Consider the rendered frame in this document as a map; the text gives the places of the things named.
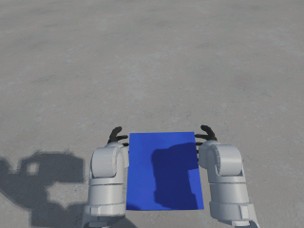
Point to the left robot forearm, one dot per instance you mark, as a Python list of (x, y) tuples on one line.
[(105, 200)]

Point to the robot left hand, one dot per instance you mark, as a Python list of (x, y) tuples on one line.
[(113, 138)]

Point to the right robot forearm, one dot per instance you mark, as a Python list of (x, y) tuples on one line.
[(229, 196)]

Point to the carton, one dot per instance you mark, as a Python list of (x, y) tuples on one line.
[(163, 172)]

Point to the robot right hand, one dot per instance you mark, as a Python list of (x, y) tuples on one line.
[(210, 137)]

